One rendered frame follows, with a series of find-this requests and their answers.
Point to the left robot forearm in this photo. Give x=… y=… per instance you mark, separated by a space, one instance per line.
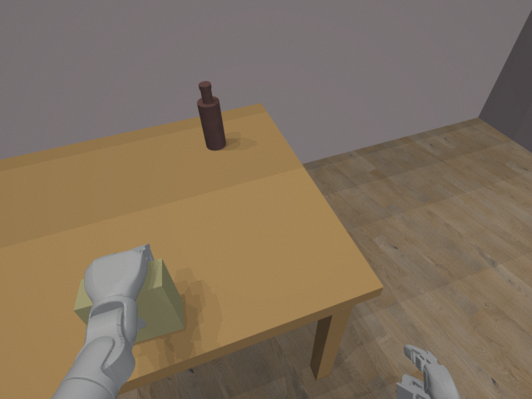
x=105 y=362

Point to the right robot hand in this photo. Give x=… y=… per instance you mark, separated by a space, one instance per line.
x=437 y=380

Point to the sponge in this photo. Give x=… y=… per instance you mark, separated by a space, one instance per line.
x=159 y=303

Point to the table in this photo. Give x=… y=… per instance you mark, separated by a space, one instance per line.
x=251 y=244

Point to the left robot hand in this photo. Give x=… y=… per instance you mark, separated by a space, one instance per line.
x=118 y=274

